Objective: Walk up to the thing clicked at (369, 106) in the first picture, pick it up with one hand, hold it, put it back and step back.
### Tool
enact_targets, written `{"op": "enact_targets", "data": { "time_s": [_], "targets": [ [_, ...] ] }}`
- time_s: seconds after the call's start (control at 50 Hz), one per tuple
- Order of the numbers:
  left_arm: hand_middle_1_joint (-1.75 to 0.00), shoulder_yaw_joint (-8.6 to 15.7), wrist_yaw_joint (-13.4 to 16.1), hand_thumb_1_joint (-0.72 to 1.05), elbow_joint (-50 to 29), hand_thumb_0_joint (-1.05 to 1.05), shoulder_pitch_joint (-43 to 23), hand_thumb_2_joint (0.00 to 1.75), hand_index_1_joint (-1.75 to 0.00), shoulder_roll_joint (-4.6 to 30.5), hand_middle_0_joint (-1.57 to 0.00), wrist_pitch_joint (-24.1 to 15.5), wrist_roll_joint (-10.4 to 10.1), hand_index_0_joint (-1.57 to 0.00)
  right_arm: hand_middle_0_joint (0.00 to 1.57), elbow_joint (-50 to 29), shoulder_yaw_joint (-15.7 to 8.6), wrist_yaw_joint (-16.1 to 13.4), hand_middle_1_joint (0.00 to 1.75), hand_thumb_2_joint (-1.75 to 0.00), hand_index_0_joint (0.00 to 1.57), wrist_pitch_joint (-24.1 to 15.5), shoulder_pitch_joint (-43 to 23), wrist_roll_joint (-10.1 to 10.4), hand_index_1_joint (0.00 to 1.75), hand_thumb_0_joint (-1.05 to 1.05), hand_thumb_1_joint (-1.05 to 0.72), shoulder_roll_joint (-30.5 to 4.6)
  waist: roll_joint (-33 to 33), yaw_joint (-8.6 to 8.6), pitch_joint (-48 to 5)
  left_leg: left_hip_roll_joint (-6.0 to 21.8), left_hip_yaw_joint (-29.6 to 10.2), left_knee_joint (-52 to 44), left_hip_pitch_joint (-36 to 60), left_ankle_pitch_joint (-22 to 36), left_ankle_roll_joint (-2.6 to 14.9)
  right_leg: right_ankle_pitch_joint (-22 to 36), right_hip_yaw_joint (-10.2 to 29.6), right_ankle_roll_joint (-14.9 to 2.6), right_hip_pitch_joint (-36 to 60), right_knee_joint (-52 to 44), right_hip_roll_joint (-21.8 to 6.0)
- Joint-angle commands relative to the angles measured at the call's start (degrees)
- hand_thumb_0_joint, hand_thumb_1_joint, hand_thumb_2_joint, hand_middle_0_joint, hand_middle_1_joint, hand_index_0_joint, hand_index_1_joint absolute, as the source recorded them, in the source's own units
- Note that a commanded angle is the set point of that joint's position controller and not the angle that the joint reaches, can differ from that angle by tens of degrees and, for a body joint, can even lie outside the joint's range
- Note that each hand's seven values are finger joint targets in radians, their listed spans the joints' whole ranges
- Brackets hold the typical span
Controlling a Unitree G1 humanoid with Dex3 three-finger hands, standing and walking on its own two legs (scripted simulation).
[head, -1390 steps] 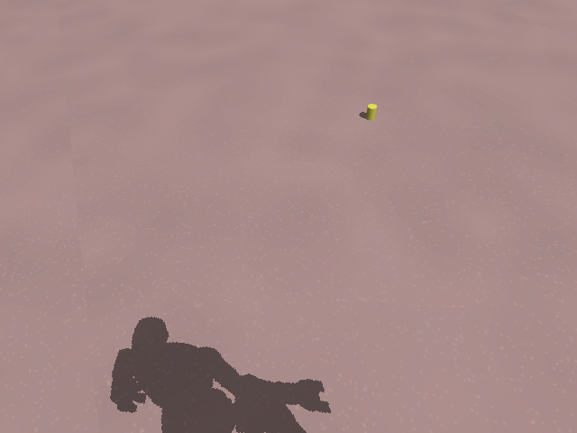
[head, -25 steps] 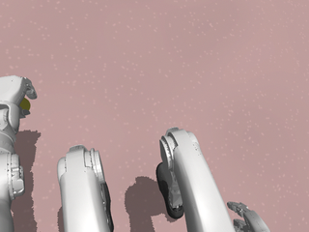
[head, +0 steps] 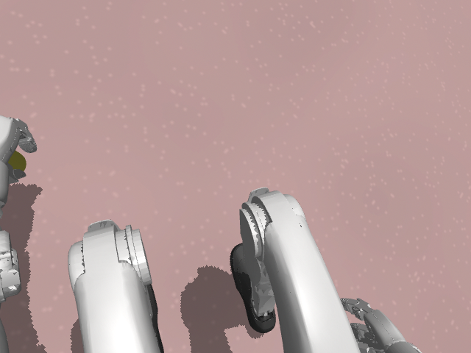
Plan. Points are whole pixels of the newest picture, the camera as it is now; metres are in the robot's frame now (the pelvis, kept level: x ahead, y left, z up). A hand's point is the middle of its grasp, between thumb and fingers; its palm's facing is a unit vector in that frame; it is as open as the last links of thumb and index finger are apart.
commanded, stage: lower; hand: left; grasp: from above
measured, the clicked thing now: out of the picture +0.45 +0.34 -0.21
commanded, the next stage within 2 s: rest in 0.04 s
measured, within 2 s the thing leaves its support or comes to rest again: rests again in 1.00 s
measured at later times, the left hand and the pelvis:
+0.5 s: hand (23, 162) +0.45 +0.31 -0.24, palm faces -0.46 -0.11 -0.88, open 6.3 cm; pelvis +0.01 +0.00 -0.02, yaw -2 degrees
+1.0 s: hand (27, 164) +0.45 +0.31 -0.26, palm faces -0.45 -0.11 -0.88, open 6.1 cm; pelvis +0.00 +0.01 -0.03, yaw -4 degrees
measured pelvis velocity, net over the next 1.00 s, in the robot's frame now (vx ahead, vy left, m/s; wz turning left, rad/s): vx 0.00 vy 0.01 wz -0.07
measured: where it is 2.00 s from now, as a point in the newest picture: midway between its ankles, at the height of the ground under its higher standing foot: (203, 318)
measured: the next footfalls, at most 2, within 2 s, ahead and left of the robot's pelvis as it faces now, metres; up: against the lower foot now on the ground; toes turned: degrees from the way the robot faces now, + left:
none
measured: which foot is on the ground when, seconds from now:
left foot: down 0.00-1.00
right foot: down 0.00-1.00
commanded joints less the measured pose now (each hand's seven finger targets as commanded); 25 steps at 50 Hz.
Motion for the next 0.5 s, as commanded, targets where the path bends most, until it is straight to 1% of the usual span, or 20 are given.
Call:
{"op": "enact_targets", "data": {
  "time_s": [0.0, 0.02, 0.06, 0.12, 0.14, 0.16, 0.18, 0.2, 0.22, 0.24, 0.26, 0.28, 0.3, 0.32, 0.34, 0.38, 0.4, 0.44, 0.46, 0.48],
  "targets": [
    [-0.67, 3.82, 3.88, 0.68, -8.28, 0.00, -17.61, 0.56, -0.62, 17.68, -0.99, -0.71, -0.46, -1.04, 0.20, -0.07, -4.17, -0.73, 0.30, -0.90, 0.20, -0.44, 12.60, -0.72, 0.30, 0.00, -0.91, -14.66, 19.94, -0.27, -40.57, -0.24, 5.75, -11.54, 30.89, 11.71, 2.38, 15.13, -5.21, -3.85, 18.51, -11.63, 1.13],
    [-0.68, 3.29, 4.14, 0.68, -7.90, 0.00, -17.36, 0.54, -0.63, 17.44, -0.98, -0.73, -0.22, -1.04, 0.20, -0.13, -3.97, -0.65, 0.30, -0.90, 0.20, -0.52, 12.17, -0.94, 0.30, 0.00, -0.91, -14.33, 20.06, -0.53, -39.89, 0.00, 5.80, -11.12, 30.26, 10.84, 2.44, 14.57, -5.19, -3.80, 18.42, -11.69, 1.33],
    [-0.66, 4.43, 5.00, 0.67, -8.49, 0.00, -17.65, 0.55, -0.61, 18.49, -0.99, -0.93, -0.02, -1.03, 0.20, -0.16, -4.14, -0.77, 0.30, -0.90, 0.20, -0.46, 11.66, -1.09, 0.30, 0.00, -0.91, -14.85, 20.50, -0.45, -39.92, -0.05, 5.79, -10.82, 30.33, 9.79, 2.33, 13.41, -5.40, -3.95, 17.20, -11.47, 1.31],
    [-0.68, 3.92, 5.68, 0.68, -8.29, 0.00, -17.16, 0.60, -0.63, 17.77, -1.00, -0.58, 0.73, -1.04, 0.20, 0.00, -3.77, -0.58, 0.30, -0.90, 0.20, -0.62, 11.32, -1.51, 0.30, 0.00, -0.91, -14.80, 22.20, -0.71, -40.08, 0.09, 5.56, -10.34, 31.05, 10.32, 2.19, 14.06, -5.71, -4.03, 16.63, -10.40, 1.52],
    [-0.66, 4.48, 6.02, 0.70, -7.96, 0.00, -17.68, 0.60, -0.61, 18.86, -1.00, -0.48, 0.66, -1.04, 0.20, -0.15, -3.81, -0.47, 0.30, -0.90, 0.20, -0.80, 11.41, -1.52, 0.30, 0.00, -0.90, -15.24, 21.94, -1.11, -39.41, 0.03, 5.51, -10.09, 30.55, 10.01, 2.23, 13.78, -5.85, -4.07, 16.06, -10.27, 1.45],
    [-0.66, 4.09, 6.33, 0.69, -7.34, 0.00, -17.13, 0.60, -0.61, 18.54, -1.00, -0.21, 0.93, -1.04, 0.20, -0.16, -3.35, -0.34, 0.30, -0.90, 0.20, -0.82, 11.49, -1.79, 0.30, 0.00, -0.90, -14.89, 21.66, -1.00, -39.11, 0.10, 5.55, -9.77, 29.32, 10.10, 2.38, 14.22, -5.67, -3.89, 17.17, -10.37, 1.57],
    [-0.64, 4.61, 6.69, 0.68, -7.15, 0.00, -17.18, 0.59, -0.59, 18.38, -0.99, -0.21, 0.23, -1.03, 0.20, -0.06, -3.44, -0.31, 0.30, -0.90, 0.20, -0.84, 11.41, -1.78, 0.30, 0.00, -0.90, -15.18, 20.80, -1.26, -38.88, 0.09, 5.45, -9.65, 28.87, 10.14, 2.40, 14.11, -5.95, -3.80, 16.94, -10.27, 1.53],
    [-0.65, 3.90, 6.67, 0.69, -5.16, 0.00, -16.35, 0.59, -0.60, 17.71, -1.00, 0.14, 0.67, -1.04, 0.20, 0.16, -3.10, -0.13, 0.30, -0.89, 0.20, -0.99, 11.50, -1.89, 0.30, 0.00, -0.90, -15.03, 20.51, -1.59, -38.12, -0.05, 5.29, -9.64, 28.58, 9.73, 2.42, 13.80, -6.09, -3.92, 16.57, -9.85, 1.57],
    [-0.67, 3.00, 6.61, 0.68, -4.42, 0.00, -17.64, 0.59, -0.62, 17.40, -0.98, 0.21, 0.33, -1.03, 0.20, 0.11, -2.97, 0.03, 0.30, -0.90, 0.20, -1.30, 11.49, -1.92, 0.30, 0.00, -0.90, -15.18, 20.06, -2.32, -36.33, 0.24, 5.18, -8.95, 27.71, 8.98, 2.58, 13.37, -6.15, -3.83, 15.42, -10.10, 1.72],
    [-0.66, 3.47, 6.58, 0.67, -5.04, 0.00, -17.52, 0.60, -0.62, 17.69, -0.98, 0.33, 0.46, -1.02, 0.20, 0.16, -2.80, 0.09, 0.30, -0.90, 0.20, -1.52, 11.89, -2.12, 0.30, 0.00, -0.90, -15.44, 20.15, -2.45, -36.48, 0.15, 5.05, -8.86, 28.50, 9.61, 2.51, 13.64, -6.33, -3.83, 15.55, -10.01, 1.64],
    [-0.67, 3.98, 6.74, 0.68, -4.96, 0.00, -17.34, 0.60, -0.62, 18.67, -0.98, 0.22, 0.26, -1.03, 0.20, 0.05, -2.65, 0.08, 0.30, -0.89, 0.20, -1.60, 11.79, -2.20, 0.30, 0.00, -0.90, -15.78, 20.03, -2.32, -37.37, 0.22, 4.82, -8.47, 27.65, 9.88, 2.59, 14.15, -6.47, -3.69, 16.62, -9.95, 1.77],
    [-0.65, 3.70, 6.89, 0.67, -3.98, 0.00, -16.71, 0.57, -0.61, 18.79, -0.98, 0.27, -0.30, -1.03, 0.20, -0.15, -2.36, 0.17, 0.30, -0.90, 0.20, -1.72, 11.39, -2.14, 0.30, 0.00, -0.90, -15.67, 19.97, -1.94, -36.68, 0.27, 4.87, -8.33, 26.93, 10.00, 2.58, 14.35, -6.40, -3.73, 17.02, -9.79, 1.75],
    [-0.67, 3.91, 7.02, 0.69, -3.56, 0.00, -16.27, 0.57, -0.61, 18.43, -0.98, 0.32, -0.47, -1.03, 0.20, -0.22, -2.19, 0.21, 0.30, -0.90, 0.20, -1.94, 11.66, -2.32, 0.30, 0.00, -0.90, -15.92, 18.74, -2.41, -36.18, 0.24, 4.83, -7.69, 26.88, 10.36, 2.66, 14.58, -6.55, -3.65, 17.02, -9.86, 1.75],
    [-0.68, 4.48, 7.10, 0.70, -4.59, 0.00, -16.19, 0.60, -0.63, 18.83, -0.99, 0.24, -0.19, -1.04, 0.20, -0.21, -2.14, 0.35, 0.30, -0.89, 0.20, -2.05, 11.91, -2.48, 0.30, 0.00, -0.90, -16.10, 19.54, -2.44, -37.01, 0.21, 4.75, -7.84, 27.68, 10.95, 2.46, 14.91, -6.78, -3.66, 17.61, -9.47, 1.70],
    [-0.67, 4.18, 7.05, 0.71, -4.26, 0.00, -16.22, 0.58, -0.62, 19.42, -1.00, 0.18, -0.21, -1.05, 0.20, -0.06, -1.84, 0.50, 0.30, -0.90, 0.20, -2.21, 11.90, -2.61, 0.30, 0.00, -0.90, -16.11, 20.60, -2.33, -36.95, 0.31, 4.70, -7.97, 27.81, 11.36, 2.37, 15.41, -6.75, -3.66, 18.26, -9.20, 1.91],
    [-0.66, 4.63, 7.16, 0.70, -4.43, 0.00, -15.75, 0.61, -0.62, 20.31, -1.00, -0.15, -0.35, -1.05, 0.20, -0.32, -1.70, 0.64, 0.30, -0.90, 0.20, -2.29, 11.36, -2.49, 0.30, 0.00, -0.90, -16.25, 20.72, -2.18, -38.07, 0.43, 4.37, -7.47, 28.11, 12.08, 2.31, 16.13, -7.01, -3.67, 18.73, -8.95, 2.04],
    [-0.68, 4.96, 7.30, 0.71, -4.75, 0.00, -15.92, 0.59, -0.63, 20.43, -0.99, -0.26, -0.59, -1.05, 0.20, -0.42, -1.49, 0.72, 0.30, -0.90, 0.20, -2.30, 11.50, -2.63, 0.30, 0.00, -0.90, -16.16, 20.17, -2.29, -38.74, 0.49, 4.30, -7.08, 27.74, 12.40, 2.47, 16.71, -6.99, -3.51, 19.48, -8.97, 2.15],
    [-0.68, 4.51, 7.38, 0.73, -3.79, 0.00, -15.11, 0.60, -0.63, 20.13, -1.01, -0.14, -0.44, -1.06, 0.20, -0.37, -1.30, 1.00, 0.30, -0.90, 0.20, -2.61, 11.17, -2.81, 0.30, 0.00, -0.90, -16.40, 21.00, -2.62, -36.35, 0.52, 4.42, -6.71, 27.53, 12.34, 2.28, 16.49, -7.07, -3.74, 18.46, -8.75, 2.16],
    [-0.67, 5.22, 7.58, 0.72, -5.54, 0.00, -15.59, 0.62, -0.63, 21.60, -1.02, -0.47, -0.08, -1.06, 0.20, -0.27, -1.07, 1.11, 0.30, -0.90, 0.20, -2.60, 11.48, -3.00, 0.30, 0.00, -0.90, -16.34, 21.62, -2.29, -38.96, 0.66, 4.21, -7.07, 28.15, 13.22, 2.31, 17.69, -7.02, -3.50, 20.55, -8.73, 2.44],
    [-0.67, 5.95, 8.01, 0.72, -5.22, 0.00, -14.70, 0.62, -0.62, 22.03, -1.02, -0.47, -0.16, -1.06, 0.20, -0.24, -1.06, 1.07, 0.30, -0.90, 0.20, -2.51, 10.96, -2.92, 0.30, 0.00, -0.90, -16.42, 21.64, -1.69, -39.22, 0.63, 4.38, -6.76, 28.21, 13.14, 2.34, 17.73, -6.91, -3.45, 20.59, -8.74, 2.40]
  ]
}}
